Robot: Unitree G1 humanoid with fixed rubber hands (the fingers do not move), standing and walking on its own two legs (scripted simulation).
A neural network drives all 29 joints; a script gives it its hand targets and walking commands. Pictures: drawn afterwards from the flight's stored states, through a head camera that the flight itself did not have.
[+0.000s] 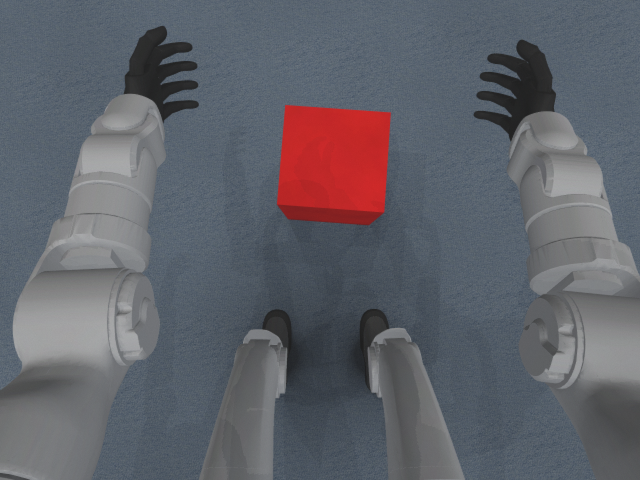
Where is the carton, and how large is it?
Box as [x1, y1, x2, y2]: [277, 105, 390, 224]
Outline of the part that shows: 285,105 277,197 278,206 285,215 291,219 369,224 383,212 384,208 390,112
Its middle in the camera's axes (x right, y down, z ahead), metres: +0.03 -0.15 +0.88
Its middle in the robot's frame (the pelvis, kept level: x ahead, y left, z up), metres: +0.55 -0.02 -0.54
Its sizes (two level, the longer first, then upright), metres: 0.210 0.200 0.250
